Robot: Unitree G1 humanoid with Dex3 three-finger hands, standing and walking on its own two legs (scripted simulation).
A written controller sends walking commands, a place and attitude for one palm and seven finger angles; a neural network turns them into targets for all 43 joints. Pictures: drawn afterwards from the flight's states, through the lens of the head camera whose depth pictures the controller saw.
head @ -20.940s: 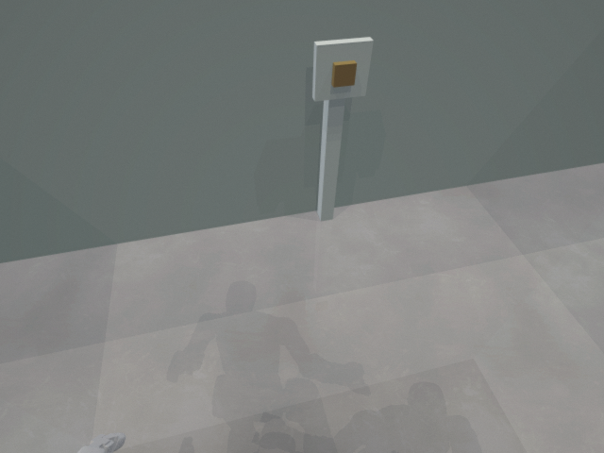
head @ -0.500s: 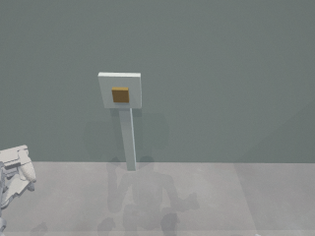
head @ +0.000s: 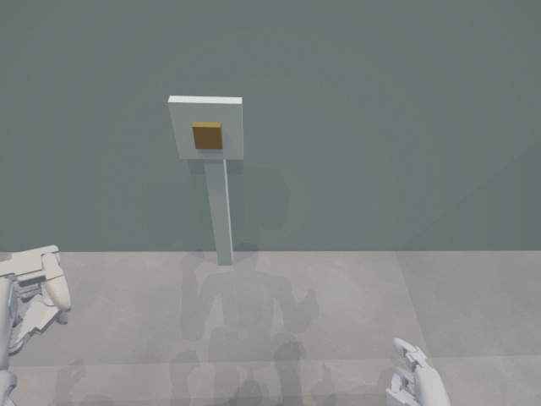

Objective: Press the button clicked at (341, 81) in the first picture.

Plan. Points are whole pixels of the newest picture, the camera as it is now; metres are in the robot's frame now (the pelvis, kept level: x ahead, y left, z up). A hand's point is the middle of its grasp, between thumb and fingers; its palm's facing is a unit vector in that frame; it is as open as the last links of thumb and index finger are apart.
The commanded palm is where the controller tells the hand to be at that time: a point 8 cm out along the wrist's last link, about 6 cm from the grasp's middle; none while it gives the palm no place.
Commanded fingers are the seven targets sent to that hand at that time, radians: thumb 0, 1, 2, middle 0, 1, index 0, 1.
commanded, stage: stop stepping back and stand still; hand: left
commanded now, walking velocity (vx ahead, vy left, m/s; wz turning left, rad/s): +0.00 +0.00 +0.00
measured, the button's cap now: (208, 135) +0.75 +0.22 -0.05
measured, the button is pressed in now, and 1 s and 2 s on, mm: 0 0 0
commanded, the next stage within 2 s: let the arm hang, fingers relaxed in 0.50 s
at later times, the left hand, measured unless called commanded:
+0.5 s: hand (33, 331) +0.15 +0.25 +0.15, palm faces +0.35 -0.83 -0.43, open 3.1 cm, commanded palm +0.10 +0.29 +0.18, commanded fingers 0.00 0.90 0.90 -1.30 -1.50 -1.30 -1.50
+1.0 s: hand out of the picture -0.03 +0.19 -0.18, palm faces +0.06 -0.98 -0.21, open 3.8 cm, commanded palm none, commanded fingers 0.00 0.90 0.90 -0.53 -0.66 -0.53 -0.66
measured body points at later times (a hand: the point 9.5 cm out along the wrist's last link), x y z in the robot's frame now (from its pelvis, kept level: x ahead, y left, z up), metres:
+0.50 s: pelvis -0.03 +0.01 +0.00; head -0.02 +0.02 +0.45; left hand +0.13 +0.29 +0.18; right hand +0.14 -0.21 -0.08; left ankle +0.04 +0.11 -0.74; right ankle -0.05 -0.11 -0.74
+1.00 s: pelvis -0.04 -0.01 -0.01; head -0.01 +0.02 +0.44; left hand -0.03 +0.24 -0.17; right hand +0.00 -0.26 -0.14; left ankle +0.04 +0.11 -0.74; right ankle -0.05 -0.11 -0.74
